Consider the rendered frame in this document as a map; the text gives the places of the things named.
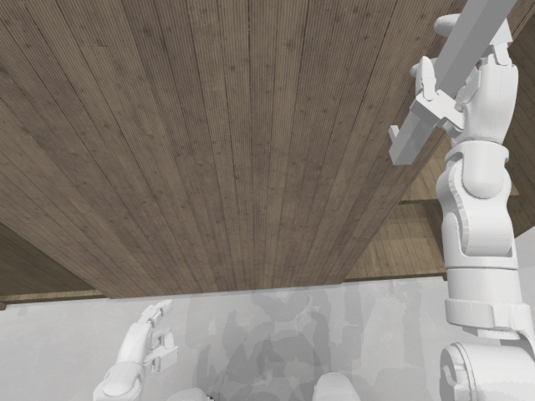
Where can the left robot forearm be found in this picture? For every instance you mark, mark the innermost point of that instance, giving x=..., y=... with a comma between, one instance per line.
x=123, y=382

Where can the handle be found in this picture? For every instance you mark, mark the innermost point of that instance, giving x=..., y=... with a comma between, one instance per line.
x=475, y=28

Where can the wardrobe door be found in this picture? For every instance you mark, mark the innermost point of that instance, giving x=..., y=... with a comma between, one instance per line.
x=169, y=147
x=25, y=269

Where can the right robot hand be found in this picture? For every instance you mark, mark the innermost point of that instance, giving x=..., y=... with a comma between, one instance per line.
x=487, y=97

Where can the left robot hand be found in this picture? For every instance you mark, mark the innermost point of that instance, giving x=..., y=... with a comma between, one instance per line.
x=141, y=347

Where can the right robot forearm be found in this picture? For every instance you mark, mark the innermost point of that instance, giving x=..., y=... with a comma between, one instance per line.
x=479, y=248

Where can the right robot thigh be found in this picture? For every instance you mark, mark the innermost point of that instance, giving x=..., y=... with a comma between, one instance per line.
x=334, y=387

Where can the robot right upper arm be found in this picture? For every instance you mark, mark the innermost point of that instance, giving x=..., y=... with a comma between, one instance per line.
x=485, y=372

